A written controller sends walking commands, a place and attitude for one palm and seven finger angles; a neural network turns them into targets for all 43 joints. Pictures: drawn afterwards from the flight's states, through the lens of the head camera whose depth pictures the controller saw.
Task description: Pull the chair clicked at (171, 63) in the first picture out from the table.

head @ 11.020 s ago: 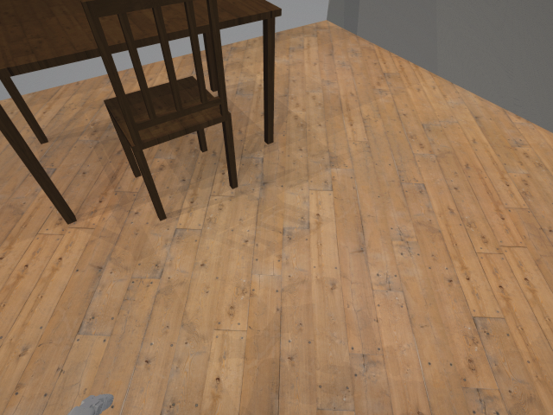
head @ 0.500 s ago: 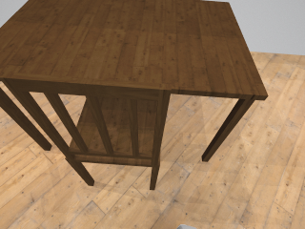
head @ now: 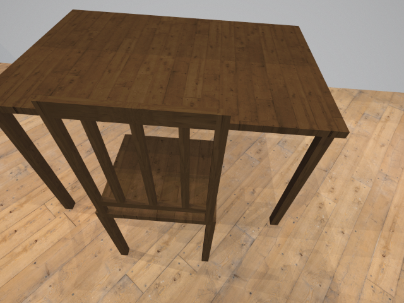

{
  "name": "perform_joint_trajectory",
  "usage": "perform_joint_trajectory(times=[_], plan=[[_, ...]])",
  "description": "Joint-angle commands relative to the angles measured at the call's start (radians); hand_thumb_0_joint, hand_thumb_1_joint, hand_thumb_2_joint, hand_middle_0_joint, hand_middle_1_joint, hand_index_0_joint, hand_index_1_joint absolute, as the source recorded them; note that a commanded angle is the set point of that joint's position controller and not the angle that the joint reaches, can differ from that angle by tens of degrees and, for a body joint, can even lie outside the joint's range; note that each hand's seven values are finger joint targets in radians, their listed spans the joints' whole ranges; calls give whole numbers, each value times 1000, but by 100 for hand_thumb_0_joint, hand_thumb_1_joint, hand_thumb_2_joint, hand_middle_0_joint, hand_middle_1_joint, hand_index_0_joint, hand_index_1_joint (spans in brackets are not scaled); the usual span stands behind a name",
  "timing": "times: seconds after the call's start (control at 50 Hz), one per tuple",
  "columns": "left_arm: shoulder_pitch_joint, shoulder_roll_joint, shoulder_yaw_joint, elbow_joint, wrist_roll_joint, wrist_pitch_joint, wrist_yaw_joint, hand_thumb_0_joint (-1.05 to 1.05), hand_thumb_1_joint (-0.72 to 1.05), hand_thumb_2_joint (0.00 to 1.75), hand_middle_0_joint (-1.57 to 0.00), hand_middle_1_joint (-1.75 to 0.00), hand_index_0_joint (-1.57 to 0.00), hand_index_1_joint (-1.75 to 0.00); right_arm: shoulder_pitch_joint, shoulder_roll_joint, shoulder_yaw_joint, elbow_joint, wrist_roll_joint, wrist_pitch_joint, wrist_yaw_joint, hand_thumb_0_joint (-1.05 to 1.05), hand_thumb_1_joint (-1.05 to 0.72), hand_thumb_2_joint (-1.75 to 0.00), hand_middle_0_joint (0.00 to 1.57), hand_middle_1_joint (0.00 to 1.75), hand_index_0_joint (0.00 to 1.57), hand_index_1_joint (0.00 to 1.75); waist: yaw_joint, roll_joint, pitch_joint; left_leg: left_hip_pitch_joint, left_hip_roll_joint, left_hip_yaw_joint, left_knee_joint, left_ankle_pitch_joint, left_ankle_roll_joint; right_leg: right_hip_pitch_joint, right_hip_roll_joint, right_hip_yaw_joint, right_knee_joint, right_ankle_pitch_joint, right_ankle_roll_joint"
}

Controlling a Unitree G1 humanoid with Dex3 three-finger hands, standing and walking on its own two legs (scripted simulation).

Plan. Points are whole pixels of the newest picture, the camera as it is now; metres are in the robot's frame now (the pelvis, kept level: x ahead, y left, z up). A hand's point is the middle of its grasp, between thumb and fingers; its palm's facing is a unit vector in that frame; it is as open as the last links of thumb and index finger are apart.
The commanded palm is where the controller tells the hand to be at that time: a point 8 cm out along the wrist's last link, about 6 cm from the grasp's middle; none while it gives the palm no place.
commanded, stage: come to a stop and stand still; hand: left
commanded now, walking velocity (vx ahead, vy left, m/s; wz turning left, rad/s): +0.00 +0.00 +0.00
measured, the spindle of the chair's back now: (146, 170) +0.44 +0.18 -0.06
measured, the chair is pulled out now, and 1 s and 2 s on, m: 0.00 0.00 0.00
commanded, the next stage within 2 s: look again from close up in 0.38 s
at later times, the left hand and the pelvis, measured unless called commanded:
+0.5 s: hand out of the picture -0.05 +0.13 -0.17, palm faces -0.03 -0.99 -0.13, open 7.4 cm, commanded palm none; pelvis -0.02 -0.01 +0.01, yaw -1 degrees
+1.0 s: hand out of the picture +0.02 +0.21 -0.17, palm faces -0.03 -0.98 -0.21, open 7.4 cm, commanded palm none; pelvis -0.03 +0.02 +0.00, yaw -2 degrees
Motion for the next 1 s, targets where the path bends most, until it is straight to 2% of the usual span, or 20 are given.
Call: perform_joint_trajectory(times=[0.0,0.02,0.04,0.06,0.08,0.1,0.12,0.22,0.36,0.44,0.46,0.48,0.5,0.54,0.58,0.62,0.66,0.7,0.76,0.98], plan=[[160,24,-11,11,-5,-28,7,0,90,90,-20,-30,-20,-30,37,-129,-32,-48,13,-18,-5,0,-90,-90,20,30,20,30,13,89,-7,24,200,-212,-140,-67,88,104,-9,-22,-371,91,6],[166,33,-17,21,-4,-38,12,0,90,90,-20,-30,-20,-30,60,-111,-29,-42,22,-17,-3,0,-90,-90,20,30,20,30,-3,36,-5,50,155,-181,-90,-46,52,113,-25,23,-491,173,-3],[152,60,-20,19,-5,-49,16,0,90,90,-20,-30,-20,-30,72,-83,-25,-41,31,-18,-2,0,-90,-90,20,30,20,30,-27,-23,-9,57,112,-132,-39,-13,13,103,-93,132,-524,245,-31],[123,93,-20,15,-7,-54,17,0,90,90,-20,-30,-20,-30,77,-63,-21,-40,33,-15,0,0,-90,-90,20,30,20,30,-45,-68,-3,59,82,-89,-27,-19,-12,81,-155,165,-527,316,-58],[125,100,-24,15,-6,-56,14,0,90,90,-20,-30,-20,-30,71,-63,-17,-36,31,-17,6,0,-90,-90,20,30,20,30,-45,-40,-31,120,73,-71,-24,-10,-24,44,-178,170,-520,335,-66],[114,84,-26,27,-8,-64,14,0,90,90,-20,-30,-20,-30,50,-72,-17,-28,25,-15,4,0,-90,-90,20,30,20,30,-45,-131,-33,123,85,-64,-19,56,-34,61,-140,162,-492,429,-65],[119,69,-31,34,-9,-69,15,0,90,90,-20,-30,-20,-30,45,-86,-19,-19,25,-20,2,0,-90,-90,20,30,20,30,-41,-150,-34,134,99,-64,-34,97,-35,75,-132,141,-472,497,-62],[183,49,-43,73,-13,-68,14,0,90,90,-20,-30,-20,-30,35,-86,-3,31,34,-33,0,0,-90,-90,20,30,20,30,-24,34,8,172,132,-89,-108,120,-19,55,-80,114,-501,323,-34],[215,34,-51,114,-13,-65,11,0,90,90,-20,-30,-20,-30,59,-70,5,80,34,-26,-1,0,-90,-90,20,30,20,30,-19,49,117,120,125,-100,-160,-33,-23,1,-62,110,-567,101,-38],[221,26,-50,118,-14,-67,11,0,90,90,-20,-30,-20,-30,89,-63,4,91,29,-27,-1,0,-90,-90,20,30,20,30,-22,49,90,120,124,-103,-163,-44,-25,3,-63,110,-562,79,-40],[107,236,-59,30,-18,-92,9,0,90,90,-20,-30,-20,-30,1,-186,-27,-32,-5,-31,11,0,-90,-90,20,30,20,30,-74,230,125,71,34,-123,-84,83,-3,-22,-22,63,-452,166,-76],[149,172,-20,9,-9,-88,16,0,90,90,-20,-30,-20,-30,8,-161,-48,-39,8,-50,2,0,-90,-90,20,30,20,30,-19,174,53,39,117,-120,-31,-48,-13,-27,-70,102,-447,91,-59],[148,146,-18,15,-2,-94,17,0,90,90,-20,-30,-20,-30,10,-151,-52,-36,8,-58,-2,0,-90,-90,20,30,20,30,-39,153,16,28,106,-130,-1,7,-11,-7,-85,121,-458,163,-73],[150,109,-24,11,-6,-92,17,0,90,90,-20,-30,-20,-30,59,-104,-45,-35,15,-55,-4,0,-90,-90,20,30,20,30,-43,7,-39,41,87,-114,71,30,-15,5,-117,152,-495,169,-76],[128,91,-24,0,-9,-84,22,0,90,90,-20,-30,-20,-30,85,-89,-39,-38,8,-49,1,0,-90,-90,20,30,20,30,-49,-93,-20,18,79,-98,97,39,-13,3,-114,143,-484,187,-77],[109,100,-15,-22,-7,-76,23,0,90,90,-20,-30,-20,-30,93,-105,-44,-42,9,-48,1,0,-90,-90,20,30,20,30,-53,-65,18,-6,86,-94,83,49,-12,-13,-100,127,-456,184,-79],[127,85,-20,-29,-7,-70,24,0,90,90,-20,-30,-20,-30,90,-96,-32,-42,8,-50,3,0,-90,-90,20,30,20,30,-39,32,21,3,106,-112,35,87,-2,6,-67,98,-401,231,-65],[134,102,-12,-35,-6,-66,22,0,90,90,-20,-30,-20,-30,73,-123,-39,-47,11,-51,0,0,-90,-90,20,30,20,30,-28,73,33,-10,129,-143,-3,118,11,11,-41,66,-367,228,-49],[157,98,-19,-37,-5,-65,20,0,90,90,-20,-30,-20,-30,58,-135,-33,-50,12,-53,1,0,-90,-90,20,30,20,30,-11,94,-4,24,150,-154,-20,197,27,48,-27,46,-350,248,-35],[138,112,-24,-29,-4,-64,12,0,90,90,-20,-30,-20,-30,-2,-146,-32,-47,19,-46,11,0,-90,-90,20,30,20,30,-21,53,-7,58,133,-138,-82,1,14,28,-49,64,-403,189,-20]])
